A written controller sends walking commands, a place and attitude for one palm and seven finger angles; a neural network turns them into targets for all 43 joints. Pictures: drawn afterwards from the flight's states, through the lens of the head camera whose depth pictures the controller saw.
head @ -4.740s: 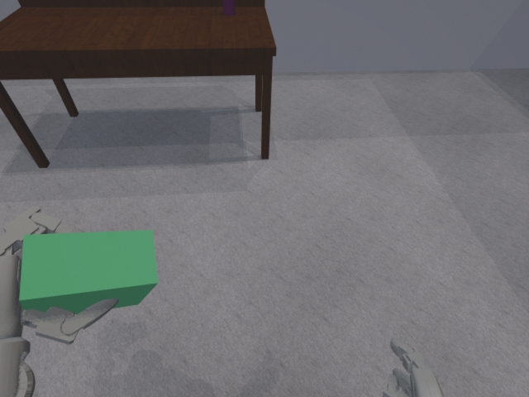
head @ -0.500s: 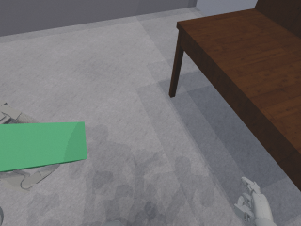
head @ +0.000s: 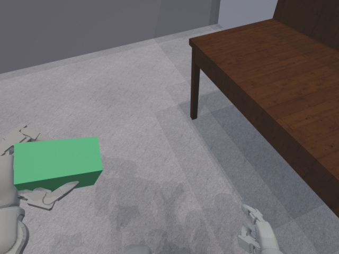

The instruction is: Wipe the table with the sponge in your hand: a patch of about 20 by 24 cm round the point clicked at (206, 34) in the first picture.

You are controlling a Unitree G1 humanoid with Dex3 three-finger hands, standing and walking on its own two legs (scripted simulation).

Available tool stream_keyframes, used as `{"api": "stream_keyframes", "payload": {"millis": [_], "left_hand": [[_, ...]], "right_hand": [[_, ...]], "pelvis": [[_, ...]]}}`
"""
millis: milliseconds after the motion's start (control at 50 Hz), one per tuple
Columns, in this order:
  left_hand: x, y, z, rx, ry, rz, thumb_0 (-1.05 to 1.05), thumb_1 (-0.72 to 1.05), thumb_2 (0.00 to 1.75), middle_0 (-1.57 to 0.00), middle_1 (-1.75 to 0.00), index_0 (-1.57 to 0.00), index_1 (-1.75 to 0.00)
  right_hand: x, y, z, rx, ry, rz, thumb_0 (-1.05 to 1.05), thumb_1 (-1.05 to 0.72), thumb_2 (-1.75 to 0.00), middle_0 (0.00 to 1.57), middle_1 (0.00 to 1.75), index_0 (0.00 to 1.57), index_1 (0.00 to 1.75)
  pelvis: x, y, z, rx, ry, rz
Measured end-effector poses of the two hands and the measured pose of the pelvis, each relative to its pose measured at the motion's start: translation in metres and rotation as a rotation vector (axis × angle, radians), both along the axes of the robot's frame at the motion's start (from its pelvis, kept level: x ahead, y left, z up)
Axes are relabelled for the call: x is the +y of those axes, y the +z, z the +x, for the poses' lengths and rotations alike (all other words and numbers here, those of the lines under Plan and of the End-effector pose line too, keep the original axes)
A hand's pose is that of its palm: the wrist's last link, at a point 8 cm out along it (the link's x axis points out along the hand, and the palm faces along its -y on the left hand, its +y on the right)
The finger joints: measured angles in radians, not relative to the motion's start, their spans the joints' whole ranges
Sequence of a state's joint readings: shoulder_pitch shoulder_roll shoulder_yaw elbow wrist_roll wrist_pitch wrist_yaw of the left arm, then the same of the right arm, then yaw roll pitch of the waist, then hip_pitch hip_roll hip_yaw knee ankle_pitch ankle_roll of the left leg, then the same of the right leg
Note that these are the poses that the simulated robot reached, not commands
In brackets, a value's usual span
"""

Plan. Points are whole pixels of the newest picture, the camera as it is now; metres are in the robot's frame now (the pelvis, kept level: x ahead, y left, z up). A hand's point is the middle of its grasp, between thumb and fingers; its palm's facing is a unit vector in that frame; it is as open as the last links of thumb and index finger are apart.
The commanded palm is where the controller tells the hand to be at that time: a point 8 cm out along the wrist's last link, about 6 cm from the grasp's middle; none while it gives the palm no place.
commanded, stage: turn to face it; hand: left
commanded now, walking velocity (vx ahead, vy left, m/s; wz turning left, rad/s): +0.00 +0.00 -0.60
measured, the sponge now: (72, 165) +0.23 +0.20 +0.16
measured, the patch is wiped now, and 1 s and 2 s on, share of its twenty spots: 0.00 0.00 0.00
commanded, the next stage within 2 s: none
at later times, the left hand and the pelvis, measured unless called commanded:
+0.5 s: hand (84, 178) +0.20 +0.16 +0.18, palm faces +0.16 -0.87 -0.46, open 10.0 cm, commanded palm +0.17 +0.20 +0.18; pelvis -0.07 -0.01 +0.00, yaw -18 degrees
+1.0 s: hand (137, 200) +0.17 +0.06 +0.18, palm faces -0.11 -0.90 -0.42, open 9.9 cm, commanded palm +0.15 +0.11 +0.18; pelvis -0.14 -0.02 +0.00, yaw -35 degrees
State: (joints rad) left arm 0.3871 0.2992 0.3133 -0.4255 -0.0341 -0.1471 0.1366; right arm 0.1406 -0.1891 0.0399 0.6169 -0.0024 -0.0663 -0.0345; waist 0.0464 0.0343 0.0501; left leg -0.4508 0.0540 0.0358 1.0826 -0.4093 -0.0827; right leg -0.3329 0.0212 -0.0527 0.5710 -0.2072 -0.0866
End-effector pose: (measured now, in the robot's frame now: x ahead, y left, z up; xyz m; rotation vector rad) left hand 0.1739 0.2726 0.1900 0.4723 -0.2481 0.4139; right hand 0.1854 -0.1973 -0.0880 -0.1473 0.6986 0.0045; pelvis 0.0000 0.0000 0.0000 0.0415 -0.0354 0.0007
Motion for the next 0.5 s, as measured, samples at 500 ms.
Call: {"api": "stream_keyframes", "payload": {"millis": [500], "left_hand": [[-0.067,0.004,-0.003,0.008,-0.326,0.081,-0.01,-0.49,1.0,-0.77,-1.34,-0.78,-1.34]], "right_hand": [[-0.06,0.003,-0.174,0.085,-0.364,-0.002,0.01,-0.9,-0.9,0.2,0.3,0.2,0.3]], "pelvis": [[-0.015,0.003,-0.071,0.017,-0.309,-0.056]]}}
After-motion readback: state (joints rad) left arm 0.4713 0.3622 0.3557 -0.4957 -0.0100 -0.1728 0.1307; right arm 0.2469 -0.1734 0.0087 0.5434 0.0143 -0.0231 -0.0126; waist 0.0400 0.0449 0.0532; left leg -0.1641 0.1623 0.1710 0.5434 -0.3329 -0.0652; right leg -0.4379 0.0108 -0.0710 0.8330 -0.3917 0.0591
